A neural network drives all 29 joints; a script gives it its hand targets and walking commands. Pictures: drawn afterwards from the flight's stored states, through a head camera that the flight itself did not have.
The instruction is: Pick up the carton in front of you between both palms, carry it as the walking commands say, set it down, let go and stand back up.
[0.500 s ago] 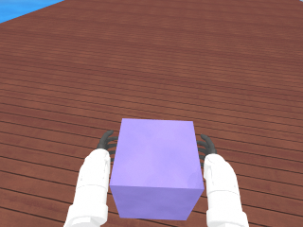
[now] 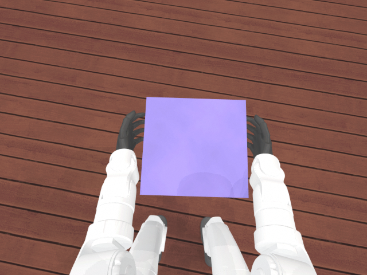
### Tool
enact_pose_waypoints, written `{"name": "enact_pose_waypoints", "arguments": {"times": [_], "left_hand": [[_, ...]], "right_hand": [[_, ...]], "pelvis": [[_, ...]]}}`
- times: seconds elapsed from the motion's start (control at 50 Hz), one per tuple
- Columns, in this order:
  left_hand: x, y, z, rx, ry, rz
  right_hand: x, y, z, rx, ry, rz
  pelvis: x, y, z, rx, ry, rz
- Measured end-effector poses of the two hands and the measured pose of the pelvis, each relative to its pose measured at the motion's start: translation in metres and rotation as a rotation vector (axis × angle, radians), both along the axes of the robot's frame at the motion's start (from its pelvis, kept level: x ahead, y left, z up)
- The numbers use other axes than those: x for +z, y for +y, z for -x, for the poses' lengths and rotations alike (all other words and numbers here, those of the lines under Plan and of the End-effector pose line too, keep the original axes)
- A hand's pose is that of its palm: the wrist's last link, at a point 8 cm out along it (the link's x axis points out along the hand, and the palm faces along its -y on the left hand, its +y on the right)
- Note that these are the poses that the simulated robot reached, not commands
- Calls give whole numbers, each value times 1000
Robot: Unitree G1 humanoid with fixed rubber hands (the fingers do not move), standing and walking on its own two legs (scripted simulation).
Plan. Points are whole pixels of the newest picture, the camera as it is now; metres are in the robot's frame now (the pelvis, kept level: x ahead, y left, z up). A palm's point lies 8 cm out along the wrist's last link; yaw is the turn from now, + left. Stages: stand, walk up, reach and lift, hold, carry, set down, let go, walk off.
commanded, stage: set down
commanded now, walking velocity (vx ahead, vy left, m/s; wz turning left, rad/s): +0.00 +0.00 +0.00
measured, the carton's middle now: (192, 152) +0.37 -0.01 -0.15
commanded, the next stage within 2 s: none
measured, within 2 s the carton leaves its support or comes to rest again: rests again in 1.82 s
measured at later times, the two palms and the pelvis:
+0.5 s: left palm (143, 142) +0.42 +0.13 -0.22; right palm (246, 146) +0.41 -0.17 -0.22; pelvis -0.04 +0.00 -0.14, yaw +1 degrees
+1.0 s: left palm (154, 144) +0.45 +0.12 -0.38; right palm (236, 148) +0.44 -0.18 -0.38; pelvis -0.06 +0.00 -0.25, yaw +1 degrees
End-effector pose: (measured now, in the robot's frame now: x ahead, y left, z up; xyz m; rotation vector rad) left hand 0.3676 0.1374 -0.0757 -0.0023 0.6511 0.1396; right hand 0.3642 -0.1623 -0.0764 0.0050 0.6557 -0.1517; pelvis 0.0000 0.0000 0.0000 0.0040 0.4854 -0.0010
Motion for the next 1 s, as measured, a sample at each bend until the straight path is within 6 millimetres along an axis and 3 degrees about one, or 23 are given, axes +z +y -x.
{"name": "enact_pose_waypoints", "arguments": {"times": [0.3, 0.64, 1.0], "left_hand": [[-73, -5, -32, 15, 10, 22], [-188, -12, -59, 6, 25, 17], [-302, -19, -82, -8, 52, 7]], "right_hand": [[-74, -5, -31, -14, 10, -17], [-188, -12, -57, -9, 25, -3], [-300, -20, -80, 1, 52, 10]], "pelvis": [[-84, -1, 28, 3, 177, -3], [-175, 0, 43, 5, 311, -8], [-253, -1, 57, 8, 339, -11]]}}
